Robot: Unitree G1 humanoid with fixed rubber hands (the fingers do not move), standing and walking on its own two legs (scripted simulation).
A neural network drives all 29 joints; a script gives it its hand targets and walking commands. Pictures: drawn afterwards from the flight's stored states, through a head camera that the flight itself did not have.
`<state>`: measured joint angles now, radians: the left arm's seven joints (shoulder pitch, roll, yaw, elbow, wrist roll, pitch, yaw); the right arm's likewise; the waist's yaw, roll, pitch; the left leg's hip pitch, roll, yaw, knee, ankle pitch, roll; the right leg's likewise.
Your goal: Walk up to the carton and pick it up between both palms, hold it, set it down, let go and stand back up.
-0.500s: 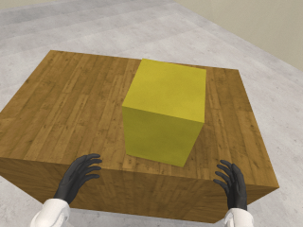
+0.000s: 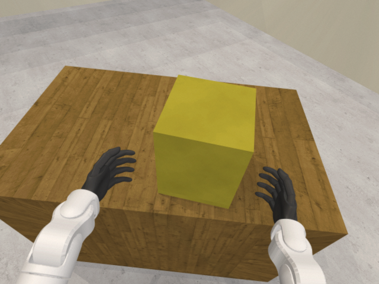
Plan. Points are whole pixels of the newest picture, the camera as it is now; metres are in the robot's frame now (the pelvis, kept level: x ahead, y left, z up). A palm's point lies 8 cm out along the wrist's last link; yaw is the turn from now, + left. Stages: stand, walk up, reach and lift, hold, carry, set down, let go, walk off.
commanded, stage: reach and lift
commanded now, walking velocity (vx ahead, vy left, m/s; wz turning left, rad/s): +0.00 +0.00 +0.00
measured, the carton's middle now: (204, 143) +0.46 -0.04 +0.01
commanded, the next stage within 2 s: none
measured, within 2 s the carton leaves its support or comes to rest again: neither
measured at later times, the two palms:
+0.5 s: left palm (107, 142) +0.37 +0.17 +0.12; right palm (279, 177) +0.31 -0.17 +0.09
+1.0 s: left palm (121, 106) +0.43 +0.15 +0.16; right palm (284, 151) +0.36 -0.19 +0.12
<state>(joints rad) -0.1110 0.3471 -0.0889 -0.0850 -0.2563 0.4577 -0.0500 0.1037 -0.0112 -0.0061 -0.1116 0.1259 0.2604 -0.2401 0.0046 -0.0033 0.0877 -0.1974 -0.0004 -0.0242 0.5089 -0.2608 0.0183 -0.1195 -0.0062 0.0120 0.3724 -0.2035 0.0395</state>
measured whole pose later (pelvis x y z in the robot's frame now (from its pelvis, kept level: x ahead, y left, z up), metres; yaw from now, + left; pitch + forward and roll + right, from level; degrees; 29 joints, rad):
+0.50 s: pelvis +0.00 +0.00 +0.00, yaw +0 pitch -3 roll -2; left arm -0.48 0.35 -0.06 0.14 -0.25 0.57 -0.03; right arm -0.23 -0.07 -0.01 0.06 0.15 0.36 -0.27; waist -0.03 0.00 0.11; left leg -0.20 0.00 -0.02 0.51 -0.26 0.02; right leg -0.12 -0.01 0.01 0.37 -0.20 0.04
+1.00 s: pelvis +0.00 +0.00 +0.00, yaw +0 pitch -3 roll -2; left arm -0.83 0.35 -0.06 0.51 -0.25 0.58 0.00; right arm -0.53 -0.10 -0.05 0.34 0.16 0.35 -0.27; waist -0.08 0.00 0.11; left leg -0.20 0.00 -0.02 0.51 -0.26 0.02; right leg -0.12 -0.01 0.01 0.37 -0.20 0.04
